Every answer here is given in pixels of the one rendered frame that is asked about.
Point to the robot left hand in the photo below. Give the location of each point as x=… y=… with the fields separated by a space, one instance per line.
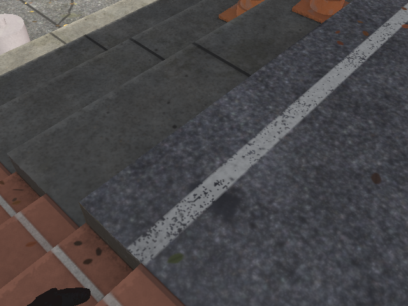
x=62 y=297

